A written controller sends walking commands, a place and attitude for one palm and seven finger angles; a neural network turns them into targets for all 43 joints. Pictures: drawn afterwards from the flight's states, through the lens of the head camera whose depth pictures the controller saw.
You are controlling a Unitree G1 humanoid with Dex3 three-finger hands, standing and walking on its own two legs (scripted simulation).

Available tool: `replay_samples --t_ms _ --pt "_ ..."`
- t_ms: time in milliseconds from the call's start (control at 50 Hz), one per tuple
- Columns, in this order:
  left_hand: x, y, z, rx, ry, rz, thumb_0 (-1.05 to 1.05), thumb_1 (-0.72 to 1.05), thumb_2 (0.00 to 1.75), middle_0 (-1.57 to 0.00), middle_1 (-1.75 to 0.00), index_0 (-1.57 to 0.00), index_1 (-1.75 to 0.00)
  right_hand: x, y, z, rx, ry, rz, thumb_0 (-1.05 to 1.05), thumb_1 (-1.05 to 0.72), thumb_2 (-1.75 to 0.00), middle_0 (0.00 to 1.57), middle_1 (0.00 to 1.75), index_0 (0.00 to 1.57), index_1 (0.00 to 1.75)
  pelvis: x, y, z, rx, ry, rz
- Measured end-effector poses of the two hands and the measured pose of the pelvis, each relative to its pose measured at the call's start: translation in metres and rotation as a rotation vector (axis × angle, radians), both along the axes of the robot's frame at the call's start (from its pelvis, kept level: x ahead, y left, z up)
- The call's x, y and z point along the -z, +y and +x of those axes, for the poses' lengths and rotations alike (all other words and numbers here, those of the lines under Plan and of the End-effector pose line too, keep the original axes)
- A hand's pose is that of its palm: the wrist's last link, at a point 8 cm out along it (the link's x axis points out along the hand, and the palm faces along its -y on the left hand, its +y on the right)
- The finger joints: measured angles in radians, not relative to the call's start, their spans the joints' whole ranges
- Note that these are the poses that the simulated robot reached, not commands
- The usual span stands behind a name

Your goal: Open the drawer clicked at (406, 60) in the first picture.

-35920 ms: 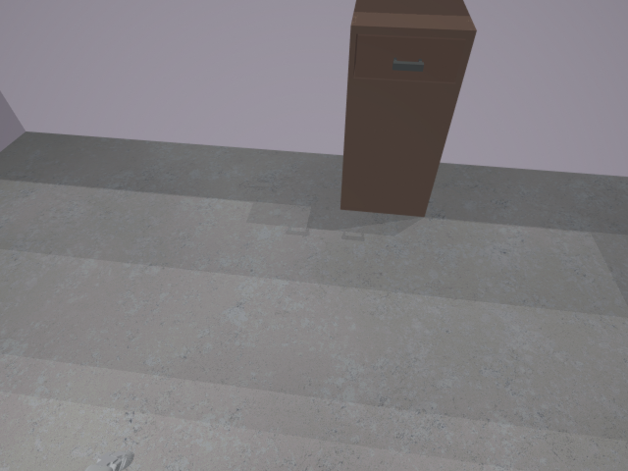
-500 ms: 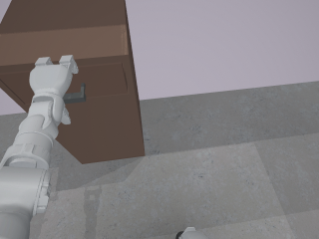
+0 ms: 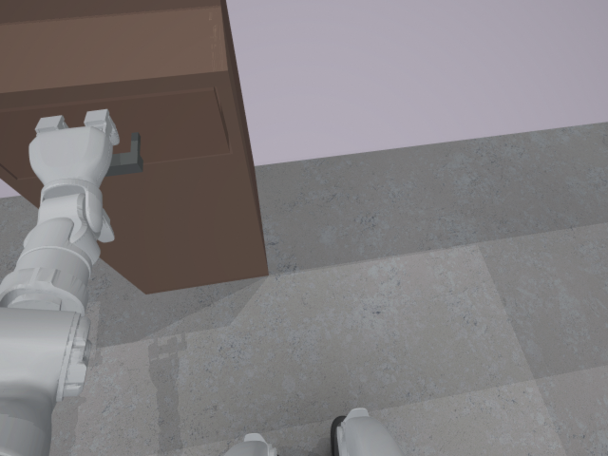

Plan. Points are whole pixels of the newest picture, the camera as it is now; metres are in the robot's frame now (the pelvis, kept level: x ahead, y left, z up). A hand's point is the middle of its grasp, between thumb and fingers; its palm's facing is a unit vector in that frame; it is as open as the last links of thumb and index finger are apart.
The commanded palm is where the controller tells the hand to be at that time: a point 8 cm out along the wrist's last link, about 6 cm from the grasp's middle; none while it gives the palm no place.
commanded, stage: lower the fingers behind the handle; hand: left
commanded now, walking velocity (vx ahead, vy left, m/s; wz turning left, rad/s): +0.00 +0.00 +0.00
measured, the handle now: (106, 154) +0.55 +0.27 +0.00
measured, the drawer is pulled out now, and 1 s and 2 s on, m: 0.00 0.00 0.00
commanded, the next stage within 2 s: close the thumb around the handle in 1.04 s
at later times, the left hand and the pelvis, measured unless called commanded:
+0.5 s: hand (127, 191) +0.49 +0.24 -0.01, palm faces -0.01 +0.00 -1.00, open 13.7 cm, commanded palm +0.47 +0.25 +0.04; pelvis +0.00 -0.01 -0.01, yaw +0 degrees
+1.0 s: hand (127, 192) +0.49 +0.24 -0.01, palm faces -0.05 +0.00 -1.00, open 13.8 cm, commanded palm +0.46 +0.25 +0.03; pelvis -0.01 -0.01 -0.02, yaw +0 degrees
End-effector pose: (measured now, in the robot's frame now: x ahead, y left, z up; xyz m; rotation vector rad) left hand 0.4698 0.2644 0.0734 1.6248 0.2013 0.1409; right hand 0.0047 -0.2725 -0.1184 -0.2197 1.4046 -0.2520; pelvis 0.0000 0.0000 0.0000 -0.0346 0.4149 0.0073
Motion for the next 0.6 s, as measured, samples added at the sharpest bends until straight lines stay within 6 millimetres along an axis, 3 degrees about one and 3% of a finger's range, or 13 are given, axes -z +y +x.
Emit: replay_samples --t_ms 40,180,380,600 --pt "0.005 0.0 -0.003 -0.017 0.056 -0.014 0.0 -0.48 0.3 -0.32 -1.2 -0.31 -1.2 -0.001 0.003 -0.001 0.009 0.003 0.008 0.01 -0.91 -0.9 0.2 0.3 0.2 0.3 -0.003 0.0 0.001 -0.002 -0.005 -0.001" --pt "-0.006 -0.012 0.001 0.091 0.087 -0.072 0.0 -0.48 0.3 -0.28 -1.18 -0.32 -1.2 -0.009 0.005 -0.002 0.006 0.0 -0.017 0.01 -0.9 -0.9 0.21 0.3 0.2 0.3 -0.006 -0.003 0.006 -0.017 -0.022 -0.004" --pt "0.028 -0.026 -0.003 0.148 0.021 -0.082 0.0 -0.48 0.3 -0.31 -1.2 -0.31 -1.21 0.003 -0.004 0.0 -0.013 0.006 -0.026 0.01 -0.9 -0.9 0.2 0.3 0.2 0.3 0.009 -0.003 0.003 -0.002 0.027 -0.003" --pt "0.03 -0.033 0.0 0.076 -0.006 -0.044 0.0 -0.48 0.3 -0.31 -1.2 -0.33 -1.23 0.016 -0.002 0.002 -0.019 -0.001 0.013 0.01 -0.9 -0.9 0.2 0.3 0.2 0.3 0.013 -0.008 -0.005 -0.001 0.034 0.004"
